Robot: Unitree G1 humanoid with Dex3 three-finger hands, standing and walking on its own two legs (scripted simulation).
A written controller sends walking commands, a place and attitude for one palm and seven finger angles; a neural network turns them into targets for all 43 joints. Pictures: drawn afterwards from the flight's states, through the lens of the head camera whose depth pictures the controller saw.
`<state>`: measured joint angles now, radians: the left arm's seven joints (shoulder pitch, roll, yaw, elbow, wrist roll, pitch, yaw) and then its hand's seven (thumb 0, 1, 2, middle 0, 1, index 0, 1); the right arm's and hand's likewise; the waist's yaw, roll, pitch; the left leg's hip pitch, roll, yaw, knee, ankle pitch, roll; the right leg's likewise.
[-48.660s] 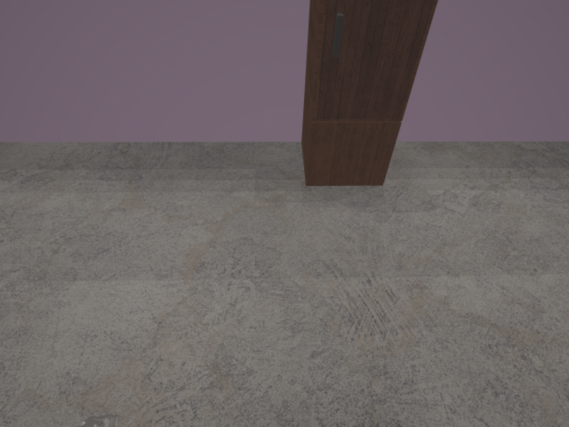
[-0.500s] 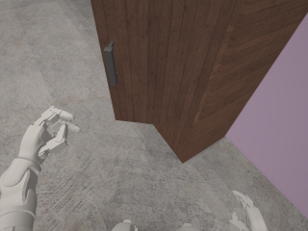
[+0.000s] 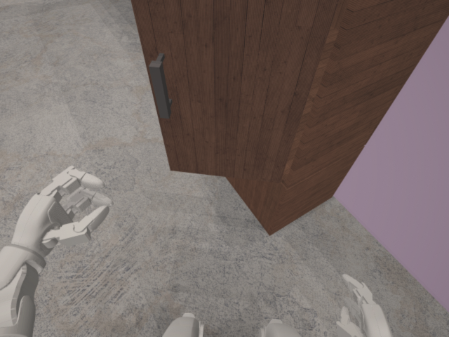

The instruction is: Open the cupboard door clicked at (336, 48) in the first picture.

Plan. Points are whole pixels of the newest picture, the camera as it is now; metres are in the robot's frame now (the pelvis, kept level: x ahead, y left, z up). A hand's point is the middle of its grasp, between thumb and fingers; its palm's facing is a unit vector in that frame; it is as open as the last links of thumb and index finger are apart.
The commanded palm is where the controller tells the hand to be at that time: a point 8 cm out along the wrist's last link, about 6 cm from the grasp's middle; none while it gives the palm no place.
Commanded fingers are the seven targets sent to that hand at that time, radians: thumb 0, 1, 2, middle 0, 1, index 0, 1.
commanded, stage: open thumb and fingers to let go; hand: left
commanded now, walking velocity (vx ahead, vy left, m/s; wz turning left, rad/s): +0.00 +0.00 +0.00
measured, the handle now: (163, 86) +0.62 +0.18 +0.08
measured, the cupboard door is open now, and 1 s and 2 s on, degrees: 51 51 51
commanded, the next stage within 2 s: slide the hand sideways off the handle in 0.56 s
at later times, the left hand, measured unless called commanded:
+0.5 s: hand (71, 232) +0.26 +0.26 +0.08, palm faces -0.09 -0.99 -0.06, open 14.9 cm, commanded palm +0.23 +0.31 +0.08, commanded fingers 0.00 -0.50 0.30 -0.16 -0.35 -0.16 -0.35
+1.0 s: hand (58, 237) +0.25 +0.27 +0.08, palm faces -0.07 -0.99 -0.09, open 16.3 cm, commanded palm +0.22 +0.33 +0.08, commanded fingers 0.00 -0.50 0.30 -0.15 -0.30 -0.15 -0.30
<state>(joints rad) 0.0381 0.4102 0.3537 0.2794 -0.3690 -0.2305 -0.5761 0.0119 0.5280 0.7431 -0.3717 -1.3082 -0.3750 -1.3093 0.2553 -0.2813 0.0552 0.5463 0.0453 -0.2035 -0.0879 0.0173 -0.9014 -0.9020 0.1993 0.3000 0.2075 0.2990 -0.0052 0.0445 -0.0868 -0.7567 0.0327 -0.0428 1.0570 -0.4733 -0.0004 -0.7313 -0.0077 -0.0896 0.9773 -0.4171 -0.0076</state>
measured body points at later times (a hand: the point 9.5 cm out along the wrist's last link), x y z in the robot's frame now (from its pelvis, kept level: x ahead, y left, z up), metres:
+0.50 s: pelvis +0.01 +0.01 +0.00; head +0.05 +0.02 +0.45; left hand +0.26 +0.31 +0.08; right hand +0.19 -0.23 -0.06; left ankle +0.03 +0.12 -0.67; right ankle +0.04 -0.12 -0.67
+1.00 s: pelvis +0.01 +0.02 +0.00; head +0.04 +0.03 +0.45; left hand +0.25 +0.33 +0.08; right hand +0.17 -0.22 -0.06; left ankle +0.03 +0.12 -0.67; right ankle +0.04 -0.12 -0.67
